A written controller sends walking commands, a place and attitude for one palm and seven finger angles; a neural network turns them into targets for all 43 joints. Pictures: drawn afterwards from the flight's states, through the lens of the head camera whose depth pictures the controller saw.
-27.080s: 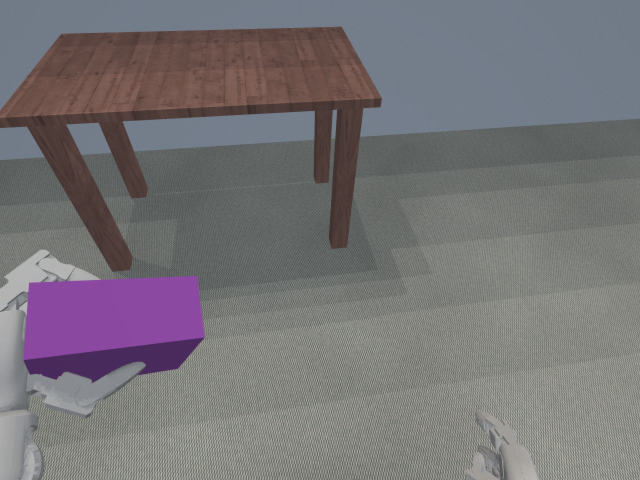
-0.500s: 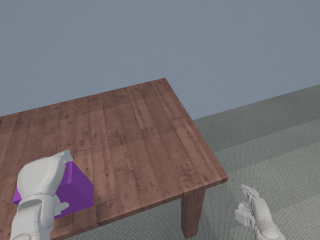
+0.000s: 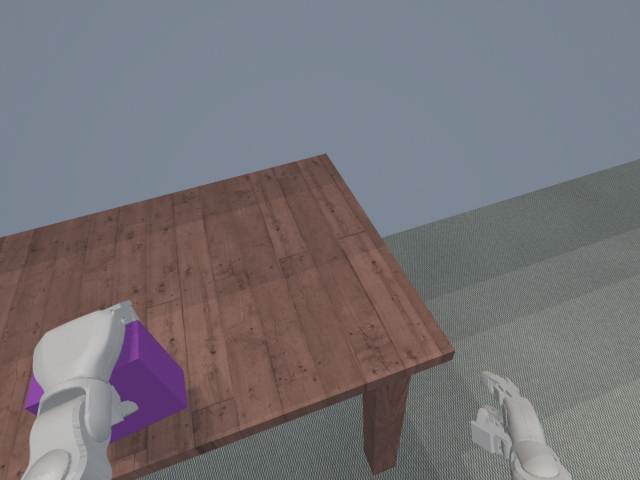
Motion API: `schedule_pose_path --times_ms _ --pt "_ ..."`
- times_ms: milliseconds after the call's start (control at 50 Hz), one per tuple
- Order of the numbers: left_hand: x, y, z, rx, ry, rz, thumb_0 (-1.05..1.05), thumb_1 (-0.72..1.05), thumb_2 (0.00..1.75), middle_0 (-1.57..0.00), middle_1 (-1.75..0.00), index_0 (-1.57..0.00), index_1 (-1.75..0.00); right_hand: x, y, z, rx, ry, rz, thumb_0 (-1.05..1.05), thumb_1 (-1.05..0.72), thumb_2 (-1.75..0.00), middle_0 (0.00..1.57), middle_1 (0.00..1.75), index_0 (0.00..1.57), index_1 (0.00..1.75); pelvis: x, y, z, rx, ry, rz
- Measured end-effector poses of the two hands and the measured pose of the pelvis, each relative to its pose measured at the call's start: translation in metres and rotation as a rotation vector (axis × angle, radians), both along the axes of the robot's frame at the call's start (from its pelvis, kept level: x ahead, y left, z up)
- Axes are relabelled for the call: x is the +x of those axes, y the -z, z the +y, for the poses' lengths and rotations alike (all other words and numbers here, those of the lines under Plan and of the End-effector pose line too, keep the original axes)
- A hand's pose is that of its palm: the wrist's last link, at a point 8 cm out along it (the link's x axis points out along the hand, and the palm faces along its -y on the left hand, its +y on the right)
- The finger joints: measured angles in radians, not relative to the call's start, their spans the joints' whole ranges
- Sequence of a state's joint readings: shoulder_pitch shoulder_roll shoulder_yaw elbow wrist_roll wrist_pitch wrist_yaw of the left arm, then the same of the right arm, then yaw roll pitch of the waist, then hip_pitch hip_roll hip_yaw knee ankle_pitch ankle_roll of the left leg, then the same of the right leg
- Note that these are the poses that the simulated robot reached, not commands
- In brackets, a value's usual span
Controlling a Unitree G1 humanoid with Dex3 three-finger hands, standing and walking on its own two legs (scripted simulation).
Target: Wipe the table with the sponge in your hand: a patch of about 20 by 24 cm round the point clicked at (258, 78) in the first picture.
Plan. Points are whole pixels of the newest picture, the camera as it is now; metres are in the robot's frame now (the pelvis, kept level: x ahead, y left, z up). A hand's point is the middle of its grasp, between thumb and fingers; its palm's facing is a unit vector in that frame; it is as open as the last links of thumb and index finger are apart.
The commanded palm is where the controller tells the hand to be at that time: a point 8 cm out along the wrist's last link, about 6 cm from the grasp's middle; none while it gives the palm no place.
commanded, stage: move the sponge above the wiping area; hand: left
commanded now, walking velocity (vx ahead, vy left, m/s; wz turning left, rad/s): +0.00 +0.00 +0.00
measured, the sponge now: (125, 394) +0.20 +0.30 +0.00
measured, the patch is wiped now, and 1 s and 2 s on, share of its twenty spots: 0.00 0.00 0.00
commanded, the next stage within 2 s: lower the sponge onto the table in 1.94 s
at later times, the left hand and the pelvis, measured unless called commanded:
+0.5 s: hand (128, 385) +0.19 +0.28 +0.04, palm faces -0.08 -0.18 -0.98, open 10.0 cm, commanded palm +0.17 +0.27 +0.12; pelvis +0.00 +0.00 +0.00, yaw +1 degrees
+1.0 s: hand (132, 391) +0.19 +0.26 +0.05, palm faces -0.06 -0.12 -0.99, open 10.0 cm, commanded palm +0.17 +0.27 +0.12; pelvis +0.00 +0.00 +0.00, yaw +0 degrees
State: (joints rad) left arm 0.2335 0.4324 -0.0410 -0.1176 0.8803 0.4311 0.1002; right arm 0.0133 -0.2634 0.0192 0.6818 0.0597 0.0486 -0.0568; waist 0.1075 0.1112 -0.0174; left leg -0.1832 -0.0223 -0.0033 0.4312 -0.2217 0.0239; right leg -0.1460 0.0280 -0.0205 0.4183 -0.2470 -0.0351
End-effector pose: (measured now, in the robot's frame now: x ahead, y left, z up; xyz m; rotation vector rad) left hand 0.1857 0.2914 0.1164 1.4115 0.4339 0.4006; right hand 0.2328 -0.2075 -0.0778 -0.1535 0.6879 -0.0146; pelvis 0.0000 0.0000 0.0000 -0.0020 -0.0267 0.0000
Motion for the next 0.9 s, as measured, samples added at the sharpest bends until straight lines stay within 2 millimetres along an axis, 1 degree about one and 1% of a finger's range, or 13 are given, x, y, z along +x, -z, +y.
schedule_pose_path --times_ms 120,160,220,280,320,380,420,520,600,660,740,820,900 --pt "-0.001 0.023 -0.015 -0.056 0.073 0.107 0.0 -0.49 1.03 -0.74 -1.33 -0.74 -1.33 0.004 -0.003 -0.001 -0.025 -0.012 -0.008 0.01 -0.91 -0.9 0.2 0.3 0.2 0.3 0.002 0.0 0.001 0.0 -0.001 0.008" --pt "-0.002 0.02 -0.02 -0.038 0.121 0.088 0.0 -0.49 1.03 -0.74 -1.33 -0.74 -1.33 0.005 -0.004 -0.001 -0.037 -0.017 -0.01 0.01 -0.91 -0.9 0.2 0.3 0.2 0.3 0.003 0.001 0.0 -0.001 0.004 0.007" --pt "-0.004 0.006 -0.022 0.009 0.16 0.013 0.0 -0.49 1.03 -0.74 -1.33 -0.74 -1.33 0.006 -0.004 0.0 -0.035 -0.018 -0.015 0.01 -0.91 -0.9 0.2 0.3 0.2 0.3 0.006 0.001 0.001 -0.004 0.008 0.005" --pt "-0.006 -0.006 -0.015 0.038 0.124 -0.044 0.0 -0.49 1.03 -0.74 -1.33 -0.74 -1.33 0.007 -0.003 0.002 -0.017 -0.017 -0.011 0.01 -0.91 -0.9 0.2 0.3 0.2 0.3 0.007 0.001 0.001 -0.005 0.009 0.003" --pt "-0.006 -0.007 -0.006 0.038 0.067 -0.049 0.0 -0.49 1.03 -0.74 -1.33 -0.74 -1.33 0.008 -0.002 0.004 -0.006 -0.017 -0.002 0.01 -0.91 -0.9 0.2 0.3 0.2 0.3 0.007 0.001 0.001 -0.004 0.005 0.003" --pt "-0.007 0.0 0.005 0.007 -0.017 -0.005 0.0 -0.49 1.03 -0.74 -1.33 -0.74 -1.33 0.01 -0.001 0.006 0.003 -0.018 0.005 0.01 -0.91 -0.9 0.2 0.3 0.2 0.3 0.006 0.001 0.001 -0.002 0.0 0.004" --pt "-0.008 0.009 0.004 -0.023 -0.032 0.039 0.0 -0.49 1.03 -0.74 -1.33 -0.74 -1.33 0.011 -0.002 0.007 0.002 -0.022 0.001 0.01 -0.91 -0.9 0.2 0.3 0.2 0.3 0.005 0.0 0.002 -0.001 -0.007 0.006" --pt "-0.005 0.018 -0.023 -0.064 0.094 0.074 0.0 -0.49 1.03 -0.74 -1.33 -0.74 -1.33 0.013 -0.004 0.009 -0.015 -0.04 -0.023 0.01 -0.91 -0.9 0.2 0.3 0.2 0.3 0.004 0.001 0.003 -0.003 -0.01 0.009" --pt "0.0 0.006 -0.039 -0.01 0.195 0.008 0.0 -0.49 1.03 -0.74 -1.33 -0.74 -1.33 0.011 -0.004 0.012 -0.012 -0.045 -0.022 0.01 -0.91 -0.9 0.2 0.3 0.2 0.3 0.005 0.001 0.002 -0.003 0.003 0.007" --pt "0.001 -0.005 -0.031 0.037 0.165 -0.048 0.0 -0.49 1.03 -0.74 -1.33 -0.74 -1.33 0.009 -0.003 0.012 0.007 -0.04 -0.008 0.01 -0.91 -0.9 0.2 0.3 0.2 0.3 0.006 0.001 0.001 -0.002 0.014 0.003" --pt "-0.005 -0.011 -0.007 0.036 0.022 -0.065 0.0 -0.49 1.03 -0.74 -1.33 -0.74 -1.33 0.007 -0.002 0.009 0.027 -0.032 0.009 0.01 -0.91 -0.9 0.2 0.3 0.2 0.3 0.005 0.001 -0.002 0.0 0.014 -0.002" --pt "-0.016 0.002 0.003 -0.016 -0.07 0.026 0.0 -0.49 1.04 -0.74 -1.34 -0.74 -1.33 0.009 -0.004 0.003 0.015 -0.028 0.003 0.01 -0.91 -0.9 0.2 0.3 0.2 0.3 0.003 0.001 -0.002 0.0 -0.003 -0.005" --pt "-0.021 0.021 -0.01 -0.073 0.001 0.115 0.0 -0.49 1.04 -0.74 -1.34 -0.74 -1.33 0.01 -0.006 -0.002 -0.025 -0.032 -0.017 0.01 -0.91 -0.9 0.2 0.3 0.2 0.3 0.001 0.001 -0.002 -0.002 -0.012 -0.005"
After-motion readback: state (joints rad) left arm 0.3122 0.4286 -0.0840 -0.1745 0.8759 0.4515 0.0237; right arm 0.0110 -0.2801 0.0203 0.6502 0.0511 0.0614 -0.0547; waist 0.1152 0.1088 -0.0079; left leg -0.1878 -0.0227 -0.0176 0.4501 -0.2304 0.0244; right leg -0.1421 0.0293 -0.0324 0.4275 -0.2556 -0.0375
